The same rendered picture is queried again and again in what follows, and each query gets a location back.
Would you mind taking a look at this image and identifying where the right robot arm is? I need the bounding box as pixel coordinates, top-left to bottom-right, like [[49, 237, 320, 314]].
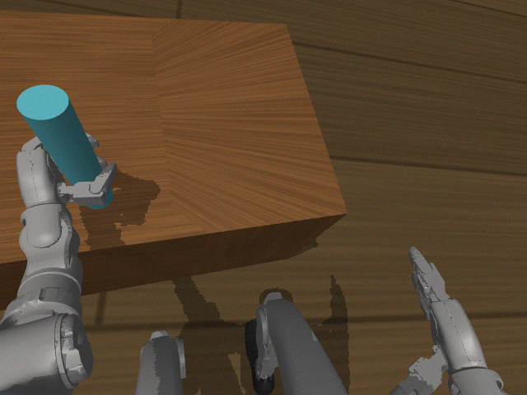
[[448, 367, 508, 395]]

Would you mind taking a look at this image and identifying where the left robot hand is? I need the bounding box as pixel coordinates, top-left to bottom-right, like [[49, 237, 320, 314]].
[[16, 133, 117, 209]]

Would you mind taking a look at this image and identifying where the right robot foot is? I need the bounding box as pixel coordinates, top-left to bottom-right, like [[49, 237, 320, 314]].
[[245, 319, 274, 395]]

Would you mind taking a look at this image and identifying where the can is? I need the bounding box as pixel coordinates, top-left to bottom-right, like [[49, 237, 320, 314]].
[[16, 85, 114, 209]]

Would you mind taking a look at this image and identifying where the left robot arm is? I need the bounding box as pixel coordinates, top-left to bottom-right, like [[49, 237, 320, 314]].
[[0, 203, 93, 395]]

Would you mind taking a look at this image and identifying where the right robot hand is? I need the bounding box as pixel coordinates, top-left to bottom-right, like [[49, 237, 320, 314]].
[[389, 246, 487, 395]]

